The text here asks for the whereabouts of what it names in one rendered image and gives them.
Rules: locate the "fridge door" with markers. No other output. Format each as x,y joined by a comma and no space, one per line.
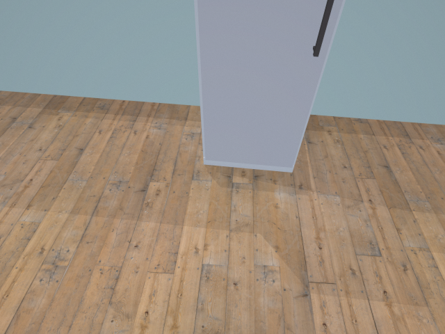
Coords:
259,76

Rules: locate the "handle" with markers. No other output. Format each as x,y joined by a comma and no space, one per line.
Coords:
323,27

